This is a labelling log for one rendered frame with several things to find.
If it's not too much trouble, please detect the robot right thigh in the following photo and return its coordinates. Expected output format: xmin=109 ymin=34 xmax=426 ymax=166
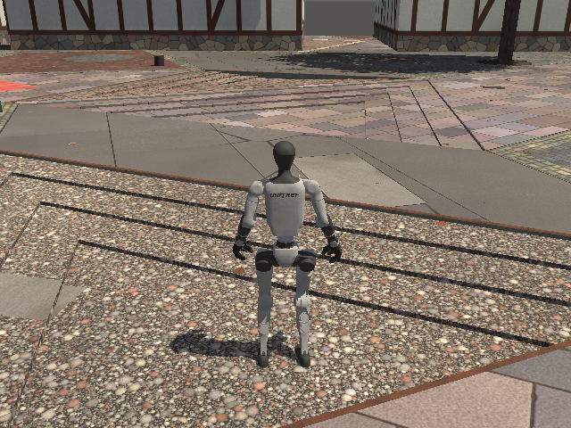
xmin=294 ymin=249 xmax=316 ymax=311

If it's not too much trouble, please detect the left robot shin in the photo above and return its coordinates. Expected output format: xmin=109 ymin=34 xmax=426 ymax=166
xmin=258 ymin=296 xmax=270 ymax=356

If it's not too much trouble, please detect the robot left upper arm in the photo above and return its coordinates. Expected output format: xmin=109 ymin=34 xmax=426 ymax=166
xmin=242 ymin=180 xmax=266 ymax=228

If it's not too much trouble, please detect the robot left hand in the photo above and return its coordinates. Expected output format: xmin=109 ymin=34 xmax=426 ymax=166
xmin=232 ymin=243 xmax=253 ymax=260

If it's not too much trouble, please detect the robot right upper arm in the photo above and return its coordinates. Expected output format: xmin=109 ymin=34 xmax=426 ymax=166
xmin=303 ymin=179 xmax=330 ymax=227

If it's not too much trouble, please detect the left robot forearm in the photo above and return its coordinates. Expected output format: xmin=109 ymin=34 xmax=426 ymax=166
xmin=235 ymin=215 xmax=251 ymax=246

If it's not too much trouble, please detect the robot right hand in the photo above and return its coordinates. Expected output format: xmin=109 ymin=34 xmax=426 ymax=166
xmin=321 ymin=243 xmax=342 ymax=264

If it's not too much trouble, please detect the right robot forearm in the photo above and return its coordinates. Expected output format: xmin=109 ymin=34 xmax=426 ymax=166
xmin=321 ymin=214 xmax=339 ymax=248

